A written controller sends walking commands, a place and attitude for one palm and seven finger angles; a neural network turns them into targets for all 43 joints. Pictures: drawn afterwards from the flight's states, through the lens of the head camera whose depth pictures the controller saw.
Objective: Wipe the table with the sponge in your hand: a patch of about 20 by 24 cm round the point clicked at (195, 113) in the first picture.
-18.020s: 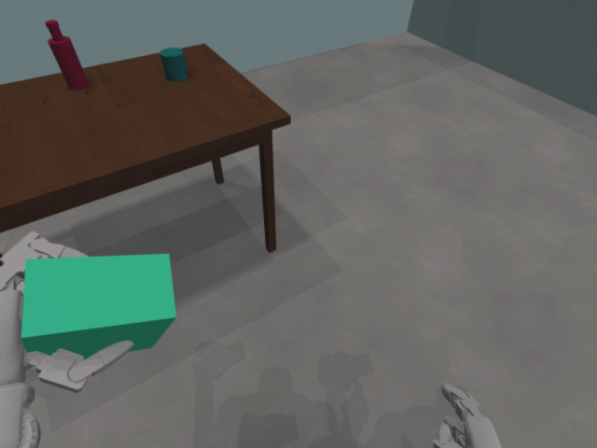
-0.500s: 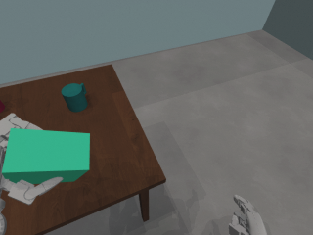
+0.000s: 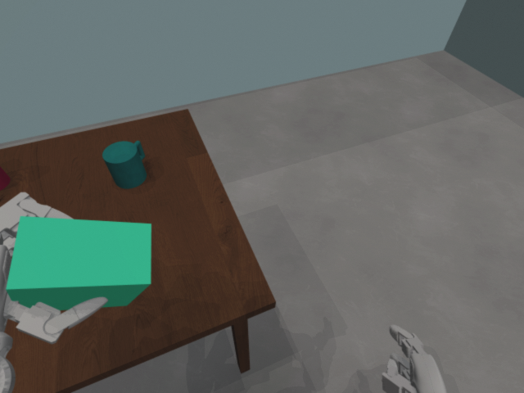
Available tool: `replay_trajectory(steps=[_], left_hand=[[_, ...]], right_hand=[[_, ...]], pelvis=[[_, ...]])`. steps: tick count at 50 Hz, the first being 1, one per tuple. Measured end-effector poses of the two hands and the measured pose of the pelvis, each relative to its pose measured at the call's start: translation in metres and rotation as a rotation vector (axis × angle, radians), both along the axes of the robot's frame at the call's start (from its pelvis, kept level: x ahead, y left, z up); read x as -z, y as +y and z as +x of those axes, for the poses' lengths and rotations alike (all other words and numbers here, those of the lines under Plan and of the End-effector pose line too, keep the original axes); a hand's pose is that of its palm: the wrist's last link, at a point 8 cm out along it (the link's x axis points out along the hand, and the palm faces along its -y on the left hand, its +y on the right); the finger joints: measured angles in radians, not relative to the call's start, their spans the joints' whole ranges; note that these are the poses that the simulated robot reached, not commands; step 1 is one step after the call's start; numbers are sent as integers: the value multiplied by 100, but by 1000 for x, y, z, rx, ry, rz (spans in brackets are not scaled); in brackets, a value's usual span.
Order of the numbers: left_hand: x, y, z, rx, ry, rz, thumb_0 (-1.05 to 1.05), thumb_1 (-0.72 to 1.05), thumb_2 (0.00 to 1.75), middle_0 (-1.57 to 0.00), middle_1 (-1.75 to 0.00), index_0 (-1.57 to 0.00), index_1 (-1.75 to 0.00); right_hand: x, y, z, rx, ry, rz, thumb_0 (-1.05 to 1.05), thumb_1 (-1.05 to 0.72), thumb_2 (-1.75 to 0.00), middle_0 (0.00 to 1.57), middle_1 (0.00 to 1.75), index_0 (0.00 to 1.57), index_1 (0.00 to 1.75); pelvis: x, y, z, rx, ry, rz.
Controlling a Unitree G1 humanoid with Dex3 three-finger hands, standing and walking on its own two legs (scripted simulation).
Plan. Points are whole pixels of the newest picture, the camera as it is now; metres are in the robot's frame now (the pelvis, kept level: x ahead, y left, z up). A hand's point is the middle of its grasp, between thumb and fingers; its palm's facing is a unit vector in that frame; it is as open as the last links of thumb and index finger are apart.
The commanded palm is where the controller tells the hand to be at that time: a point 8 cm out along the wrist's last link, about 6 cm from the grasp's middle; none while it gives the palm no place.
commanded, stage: shuffle to correct the standing spot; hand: left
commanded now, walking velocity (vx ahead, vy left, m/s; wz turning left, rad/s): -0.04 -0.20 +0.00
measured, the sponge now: (102, 269) +0.23 +0.20 +0.14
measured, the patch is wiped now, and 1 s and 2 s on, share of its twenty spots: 0.00 0.00 0.00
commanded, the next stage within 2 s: come to a stop and stand still in 0.40 s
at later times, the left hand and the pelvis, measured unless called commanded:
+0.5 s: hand (65, 266) +0.22 +0.23 +0.17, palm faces +0.32 -0.84 -0.44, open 10.6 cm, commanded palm +0.16 +0.27 +0.18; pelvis +0.00 -0.01 +0.00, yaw +0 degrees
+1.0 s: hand (10, 278) +0.20 +0.28 +0.16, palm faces +0.36 -0.85 -0.39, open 10.6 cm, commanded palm +0.14 +0.31 +0.18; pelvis -0.02 +0.03 +0.00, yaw -1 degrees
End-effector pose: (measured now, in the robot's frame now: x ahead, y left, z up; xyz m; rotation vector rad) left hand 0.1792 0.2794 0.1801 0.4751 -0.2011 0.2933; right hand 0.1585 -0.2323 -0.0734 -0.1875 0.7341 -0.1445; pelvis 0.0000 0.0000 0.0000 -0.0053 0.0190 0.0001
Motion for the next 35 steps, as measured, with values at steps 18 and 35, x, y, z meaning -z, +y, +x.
replay_trajectory(steps=[18, 35], left_hand=[[-1, -7, 7, -4, 8, 5, -2, -54, 102, -66, -134, -68, -134], [-36, 40, 11, -51, -147, 127, -2, -54, 102, -66, -134, -68, -134]], right_hand=[[4, -8, 7, 6, 10, 1, 1, -90, -90, 21, 30, 20, 30], [5, 1, -15, -69, -15, 10, 1, -90, -90, 20, 30, 20, 30]], pelvis=[[1, -6, 7, -5, 2, 4], [0, 2, -18, 33, 7, 9]])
